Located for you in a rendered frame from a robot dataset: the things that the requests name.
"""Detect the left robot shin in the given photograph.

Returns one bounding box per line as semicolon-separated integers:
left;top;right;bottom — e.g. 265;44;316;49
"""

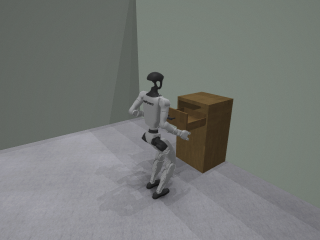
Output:
150;152;165;184

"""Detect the robot left forearm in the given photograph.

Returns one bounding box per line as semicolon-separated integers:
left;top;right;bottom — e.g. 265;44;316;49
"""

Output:
136;109;144;117

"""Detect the cabinet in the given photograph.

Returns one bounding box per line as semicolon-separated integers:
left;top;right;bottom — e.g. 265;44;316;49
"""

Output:
176;92;234;173

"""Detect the robot right forearm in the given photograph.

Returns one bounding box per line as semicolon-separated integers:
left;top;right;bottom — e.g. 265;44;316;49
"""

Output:
164;122;183;137

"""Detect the robot right upper arm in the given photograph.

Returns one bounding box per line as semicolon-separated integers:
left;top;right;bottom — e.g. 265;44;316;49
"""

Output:
159;97;171;129

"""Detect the left robot thigh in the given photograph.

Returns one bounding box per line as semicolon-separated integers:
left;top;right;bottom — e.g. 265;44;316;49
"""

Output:
142;133;165;161

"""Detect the right robot hand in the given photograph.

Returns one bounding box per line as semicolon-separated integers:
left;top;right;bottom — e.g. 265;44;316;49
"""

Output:
180;130;191;141

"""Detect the drawer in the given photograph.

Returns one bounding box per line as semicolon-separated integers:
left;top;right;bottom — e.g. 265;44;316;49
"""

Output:
166;107;207;131

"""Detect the robot left upper arm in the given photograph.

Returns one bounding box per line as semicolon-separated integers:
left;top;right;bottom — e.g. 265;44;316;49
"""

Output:
128;91;148;116

